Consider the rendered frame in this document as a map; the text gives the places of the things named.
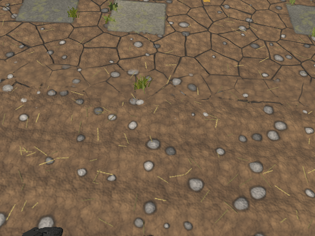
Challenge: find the left robot hand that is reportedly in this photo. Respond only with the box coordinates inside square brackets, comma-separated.
[22, 226, 63, 236]

